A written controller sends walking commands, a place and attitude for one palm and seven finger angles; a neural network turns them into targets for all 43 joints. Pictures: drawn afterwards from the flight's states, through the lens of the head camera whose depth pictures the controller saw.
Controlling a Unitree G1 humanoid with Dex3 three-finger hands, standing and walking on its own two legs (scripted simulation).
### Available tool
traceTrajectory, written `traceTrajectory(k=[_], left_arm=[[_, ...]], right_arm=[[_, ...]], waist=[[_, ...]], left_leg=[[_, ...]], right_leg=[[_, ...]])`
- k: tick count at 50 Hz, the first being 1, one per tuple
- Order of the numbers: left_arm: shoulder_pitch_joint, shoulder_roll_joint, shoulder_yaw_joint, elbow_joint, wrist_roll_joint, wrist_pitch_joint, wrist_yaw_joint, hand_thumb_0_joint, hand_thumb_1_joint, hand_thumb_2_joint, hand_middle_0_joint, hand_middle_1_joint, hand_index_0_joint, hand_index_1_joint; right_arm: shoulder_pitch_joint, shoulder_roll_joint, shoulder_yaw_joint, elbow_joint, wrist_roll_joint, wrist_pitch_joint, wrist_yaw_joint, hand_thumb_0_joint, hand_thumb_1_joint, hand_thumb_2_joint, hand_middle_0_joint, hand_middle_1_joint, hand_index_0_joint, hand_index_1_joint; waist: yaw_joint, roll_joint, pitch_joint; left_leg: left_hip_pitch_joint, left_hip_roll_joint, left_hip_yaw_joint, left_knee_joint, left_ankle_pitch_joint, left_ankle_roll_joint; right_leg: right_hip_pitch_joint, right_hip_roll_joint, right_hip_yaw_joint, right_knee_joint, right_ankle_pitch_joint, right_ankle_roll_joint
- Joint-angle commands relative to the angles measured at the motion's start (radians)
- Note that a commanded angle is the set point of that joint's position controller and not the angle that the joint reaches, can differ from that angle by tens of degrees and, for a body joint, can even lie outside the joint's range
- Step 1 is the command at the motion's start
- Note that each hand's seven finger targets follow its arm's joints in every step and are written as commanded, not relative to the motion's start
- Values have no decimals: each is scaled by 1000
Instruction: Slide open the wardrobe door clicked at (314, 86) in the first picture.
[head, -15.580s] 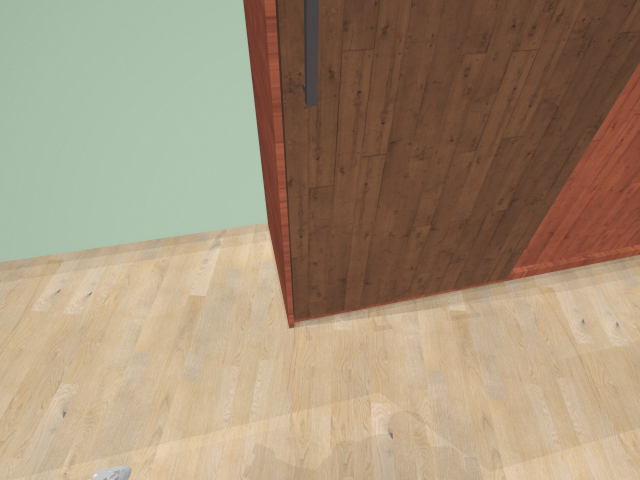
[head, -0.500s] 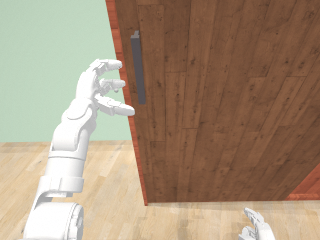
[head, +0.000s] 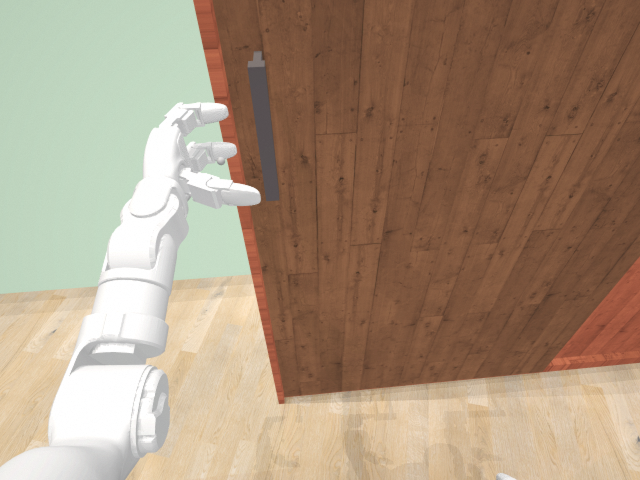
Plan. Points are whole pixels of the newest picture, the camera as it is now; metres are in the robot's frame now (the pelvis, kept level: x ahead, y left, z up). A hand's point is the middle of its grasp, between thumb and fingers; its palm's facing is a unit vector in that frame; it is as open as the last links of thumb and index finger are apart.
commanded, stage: move the hooked fingers beside the handle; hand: left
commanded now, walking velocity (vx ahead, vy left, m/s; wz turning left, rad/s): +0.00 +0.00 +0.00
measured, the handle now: (265, 131) +0.51 +0.10 +0.21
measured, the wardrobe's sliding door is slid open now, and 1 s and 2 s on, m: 0.00 0.00 0.00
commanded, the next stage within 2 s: none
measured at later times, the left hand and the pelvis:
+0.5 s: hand (223, 167) +0.41 +0.14 +0.21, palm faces +0.12 -0.99 +0.00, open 14.1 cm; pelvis +0.02 -0.01 +0.00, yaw +1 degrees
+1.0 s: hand (223, 168) +0.42 +0.14 +0.21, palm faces +0.11 -0.99 +0.00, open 14.0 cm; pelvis +0.02 -0.02 +0.00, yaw +1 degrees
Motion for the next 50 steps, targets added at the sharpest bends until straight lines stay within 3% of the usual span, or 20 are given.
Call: traceTrajectory(k=[1,3,4,8,10,11,15,19,20,25,26,28,30,31,34,36,39,42,46,50], left_arm=[[-451,221,98,-210,14,-48,44,0,-500,300,-300,-1200,-300,-1200],[-470,210,90,-293,28,-70,61,0,-500,300,-300,-1200,-300,-1200],[-475,192,71,-345,34,-83,64,0,-500,300,-300,-1200,-300,-1200],[-435,169,48,-372,29,-84,49,0,-500,300,-300,-1200,-300,-1200],[-428,154,36,-348,26,-52,33,0,-500,300,-300,-1200,-300,-1200],[-392,177,59,-313,27,-34,30,0,-500,300,-300,-1200,-300,-1200],[-409,123,11,-310,19,21,14,0,-500,300,-300,-1200,-300,-1200],[-447,111,3,-423,4,-3,17,0,-500,300,-300,-1200,-300,-1200],[-458,89,-18,-434,3,-9,16,0,-500,300,-300,-1200,-300,-1200],[-458,93,-15,-418,10,-10,32,0,-500,300,-300,-1200,-300,-1200],[-415,137,27,-376,14,0,39,0,-500,300,-300,-1200,-300,-1200],[-413,130,26,-331,17,28,43,0,-500,300,-300,-1200,-300,-1200],[-381,177,75,-276,21,49,47,0,-500,300,-300,-1200,-300,-1200],[-360,209,102,-261,23,47,49,0,-500,300,-300,-1200,-300,-1200],[-386,180,78,-347,22,20,40,0,-500,300,-300,-1200,-300,-1200],[-356,223,109,-366,18,-11,32,0,-500,300,-300,-1200,-300,-1200],[-377,178,59,-453,12,-42,2,0,-500,300,-300,-1200,-300,-1200],[-382,129,5,-440,2,-22,-20,0,-500,300,-300,-1200,-300,-1200],[-356,175,49,-344,-10,40,-21,0,-500,300,-300,-1200,-300,-1200],[-416,150,33,-378,-7,34,10,0,-500,300,-300,-1200,-300,-1200]], right_arm=[[-148,-117,-39,-170,-10,-64,2,0,-900,-900,200,300,200,300],[-155,-106,-39,-185,-13,-68,9,0,-900,-900,200,300,200,300],[-162,-102,-40,-192,-13,-70,13,0,-900,-900,200,300,200,300],[-170,-104,-42,-199,-12,-68,14,0,-900,-900,200,300,200,300],[-176,-105,-40,-200,-9,-61,9,0,-900,-900,200,300,200,300],[-179,-109,-41,-197,-8,-55,7,0,-900,-900,200,300,200,300],[-190,-102,-31,-201,-5,-40,2,0,-900,-900,200,300,200,300],[-205,-94,-33,-217,-8,-46,4,0,-900,-900,200,300,200,300],[-207,-91,-32,-215,-8,-47,5,0,-900,-900,200,300,200,300],[-212,-89,-30,-202,-12,-43,5,0,-900,-900,200,300,200,300],[-210,-97,-31,-197,-14,-35,5,0,-900,-900,200,300,200,300],[-216,-92,-23,-197,-14,-21,3,0,-900,-900,200,300,200,300],[-211,-94,-22,-196,-16,-7,0,0,-900,-900,200,300,200,300],[-211,-99,-25,-198,-17,0,-1,0,-900,-900,200,300,200,300],[-221,-87,-24,-226,-17,-3,2,0,-900,-900,200,300,200,300],[-216,-92,-28,-229,-15,-4,3,0,-900,-900,200,300,200,300],[-219,-90,-32,-239,-10,-18,7,0,-900,-900,200,300,200,300],[-219,-93,-35,-230,-3,-27,4,0,-900,-900,200,300,200,300],[-215,-111,-34,-205,-2,-19,-4,0,-900,-900,200,300,200,300],[-221,-100,-29,-209,-5,-26,-1,0,-900,-900,200,300,200,300]], waist=[[31,-67,-230],[34,-40,-264],[33,5,-293],[24,-32,-286],[18,-41,-261],[26,-32,-241],[7,-30,-205],[8,-4,-285],[2,-25,-294],[4,-32,-287],[19,-60,-275],[18,-71,-245],[29,-102,-229],[39,-104,-238],[39,-70,-282],[44,-77,-303],[29,-37,-324],[9,-18,-290],[13,-57,-216],[12,-49,-245]], left_leg=[[65,2,-44,-67,144,13],[90,5,-41,-60,199,13],[117,4,-34,-53,230,11],[128,9,-34,-48,254,10],[121,5,-30,-48,233,12],[115,6,-28,-51,228,12],[108,0,-27,-46,211,13],[160,-6,-31,-19,281,14],[166,-5,-32,-15,291,13],[159,-10,-33,-10,294,13],[141,-8,-35,-15,288,13],[113,-12,-31,-24,265,14],[83,-13,-25,-30,247,18],[82,-11,-23,-33,250,18],[101,-14,-16,-24,300,22],[111,-10,-12,-18,324,24],[137,-13,-8,-7,349,26],[149,-12,-11,-4,310,26],[106,-13,-18,-17,234,25],[107,-16,-25,-16,225,25]], right_leg=[[54,36,0,-58,78,-31],[72,36,2,-43,128,-35],[78,36,6,-37,159,-37],[85,39,3,-32,198,-35],[71,39,2,-38,190,-34],[70,38,1,-45,178,-34],[42,35,0,-51,170,-31],[67,35,2,-30,244,-34],[69,35,-2,-25,260,-32],[70,33,-1,-18,277,-29],[84,33,-3,-21,267,-29],[83,28,-1,-26,256,-28],[95,24,4,-33,250,-25],[114,21,5,-35,251,-25],[142,19,11,-18,326,-26],[162,20,12,-12,361,-24],[162,23,12,0,404,-26],[114,27,6,-15,348,-23],[74,29,2,-37,246,-21],[70,27,6,-33,219,-22]])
